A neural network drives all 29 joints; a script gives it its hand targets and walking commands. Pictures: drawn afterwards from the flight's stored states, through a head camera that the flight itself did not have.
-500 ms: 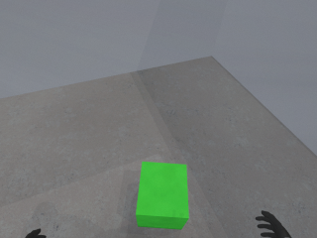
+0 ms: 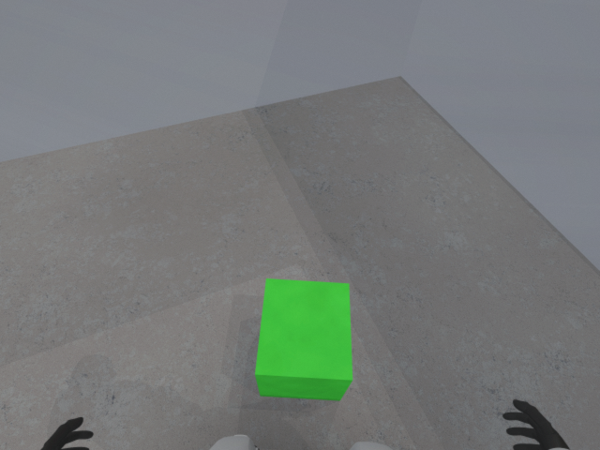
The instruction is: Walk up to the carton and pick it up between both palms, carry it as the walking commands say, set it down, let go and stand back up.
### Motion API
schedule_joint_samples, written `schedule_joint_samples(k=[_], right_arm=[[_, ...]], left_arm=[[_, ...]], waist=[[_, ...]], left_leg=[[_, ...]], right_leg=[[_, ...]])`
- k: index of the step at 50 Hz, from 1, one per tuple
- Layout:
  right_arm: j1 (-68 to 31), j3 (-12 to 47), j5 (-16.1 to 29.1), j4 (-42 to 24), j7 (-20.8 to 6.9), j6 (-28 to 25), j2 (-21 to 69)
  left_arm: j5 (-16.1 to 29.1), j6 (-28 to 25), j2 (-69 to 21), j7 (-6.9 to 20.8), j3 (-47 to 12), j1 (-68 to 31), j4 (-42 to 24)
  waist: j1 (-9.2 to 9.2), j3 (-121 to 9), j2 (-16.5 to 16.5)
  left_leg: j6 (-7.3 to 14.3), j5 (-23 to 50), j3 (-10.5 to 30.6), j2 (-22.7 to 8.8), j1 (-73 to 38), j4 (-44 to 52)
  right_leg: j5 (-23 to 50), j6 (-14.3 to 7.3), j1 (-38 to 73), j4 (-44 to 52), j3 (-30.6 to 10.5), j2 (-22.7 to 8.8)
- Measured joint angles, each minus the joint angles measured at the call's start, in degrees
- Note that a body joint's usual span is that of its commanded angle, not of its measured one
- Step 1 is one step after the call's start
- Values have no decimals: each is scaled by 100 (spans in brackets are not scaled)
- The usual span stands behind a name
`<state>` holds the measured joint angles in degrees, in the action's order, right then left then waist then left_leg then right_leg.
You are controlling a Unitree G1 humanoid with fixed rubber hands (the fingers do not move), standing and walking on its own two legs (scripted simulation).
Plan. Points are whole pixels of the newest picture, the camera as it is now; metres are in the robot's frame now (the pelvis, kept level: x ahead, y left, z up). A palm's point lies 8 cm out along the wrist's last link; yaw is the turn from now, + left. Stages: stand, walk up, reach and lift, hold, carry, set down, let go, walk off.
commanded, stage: walk up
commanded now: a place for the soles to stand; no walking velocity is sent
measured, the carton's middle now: (303, 340) +0.46 -0.04 -0.64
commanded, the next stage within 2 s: reach and lift in 1.24 s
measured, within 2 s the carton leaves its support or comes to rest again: neither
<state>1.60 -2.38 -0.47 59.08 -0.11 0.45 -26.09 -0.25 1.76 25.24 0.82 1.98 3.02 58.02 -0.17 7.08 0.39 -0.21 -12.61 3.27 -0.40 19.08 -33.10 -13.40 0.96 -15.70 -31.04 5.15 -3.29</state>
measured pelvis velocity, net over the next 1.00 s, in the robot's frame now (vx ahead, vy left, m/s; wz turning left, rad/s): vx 0.01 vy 0.00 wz -0.06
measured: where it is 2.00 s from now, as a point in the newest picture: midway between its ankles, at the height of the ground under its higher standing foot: outside the picture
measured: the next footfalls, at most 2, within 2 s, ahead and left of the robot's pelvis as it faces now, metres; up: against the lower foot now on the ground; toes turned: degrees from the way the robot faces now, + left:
none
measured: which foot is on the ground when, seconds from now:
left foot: down 0.00-1.00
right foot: down 0.00-1.00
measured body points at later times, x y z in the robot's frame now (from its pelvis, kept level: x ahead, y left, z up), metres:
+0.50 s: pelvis -0.01 -0.01 +0.01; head +0.01 -0.01 +0.45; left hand +0.10 +0.31 -0.11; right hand +0.11 -0.34 -0.10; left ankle +0.06 +0.12 -0.73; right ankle -0.01 -0.13 -0.73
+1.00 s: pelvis +0.01 +0.00 +0.01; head +0.04 +0.01 +0.46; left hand +0.14 +0.32 -0.11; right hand +0.14 -0.33 -0.09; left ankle +0.06 +0.12 -0.73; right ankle -0.01 -0.13 -0.73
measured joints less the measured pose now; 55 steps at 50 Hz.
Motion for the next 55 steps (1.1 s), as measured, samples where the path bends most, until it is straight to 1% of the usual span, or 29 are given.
schedule_joint_samples(k=[2, 4, 7, 9, 11, 12, 13, 14, 16, 17, 20, 22, 24, 35, 55], right_arm=[[136, -17, -33, 39, -17, 0, 25], [278, -28, -68, 71, -27, -6, 73], [392, -29, -103, -19, 26, -25, 131], [388, -31, -117, -136, 76, -47, 135], [346, -34, -125, -246, 91, -33, 106], [312, -31, -121, -292, 92, -18, 84], [277, -29, -104, -319, 94, -3, 73], [254, -26, -82, -323, 99, 7, 82], [241, -25, -53, -306, 82, -2, 95], [237, -22, -45, -287, 66, -19, 95], [219, 16, -55, -206, 44, -81, 95], [208, 50, -55, -135, 42, -108, 114], [198, 86, -48, -66, 39, -120, 151], [94, 180, -26, 62, 56, -192, 228], [-115, 114, -22, 15, 37, -149, 256]], left_arm=[[1, 37, 1, 0, 9, -24, -30], [22, 74, 7, 2, 25, -60, -58], [52, 108, 49, 19, 84, -21, -104], [37, 93, 83, 29, 135, 80, -120], [-7, 51, 97, 36, 170, 219, -97], [-38, 29, 87, 31, 186, 288, -74], [-68, 9, 57, 27, 187, 350, -51], [-86, -8, 32, 35, 173, 404, -36], [-87, -40, -21, 46, 112, 458, -26], [-76, -52, -51, 44, 80, 458, -26], [-35, -77, -143, 43, 17, 402, -35], [-13, -81, -189, 52, 2, 353, -46], [-3, -83, -210, 56, -1, 301, -50], [49, -85, -109, 49, 1, 19, -47], [22, -87, -135, 27, -17, 170, 80]], waist=[[21, 18, -51], [23, 11, -115], [74, -14, -135], [75, -38, -139], [32, -89, -127], [-7, -102, -96], [-25, -97, -40], [-30, -96, -26], [-54, -113, -33], [-65, -120, -33], [-71, -149, -10], [-57, -195, 0], [-42, -253, -19], [-12, -362, -121], [-55, -317, -114]], left_leg=[[-12, 3, -16, 37, 18, -75], [-16, 34, -40, 69, 28, -44], [27, 132, 1, 35, 108, 35], [13, 173, 5, -6, 177, 45], [-56, 149, -18, -58, 268, -45], [-104, 113, -30, -104, 315, -125], [-100, 48, -14, -152, 325, -176], [-63, -167, 11, -140, 313, -218], [11, -505, 31, -74, 230, -177], [23, -461, 25, -54, 169, -80], [-59, 197, 17, -36, -40, 314], [-140, 414, 16, -47, -134, 456], [-163, 392, -3, -49, -210, 555], [-106, 423, -137, -67, -437, 917], [-57, 395, -304, -78, -579, 1061]], right_leg=[[-58, 14, -45, -138, -19, -45], [-366, -52, -154, -340, -103, -39], [-1140, -166, -375, -1033, -542, 289], [-1270, -239, -352, -1160, -631, 398], [-1077, -295, -75, -618, -563, 399], [-752, -293, 35, -316, -557, 427], [-461, -248, 54, -233, -544, 474], [-354, -211, 74, -213, -536, 480], [-334, -180, 134, -159, -536, 439], [-344, -170, 165, -134, -540, 416], [-353, -138, 258, -72, -550, 384], [-336, -124, 334, 13, -554, 386], [-294, -112, 414, 143, -571, 381], [-113, -61, 661, 655, -698, 371], [-47, -12, 775, 870, -860, 358]])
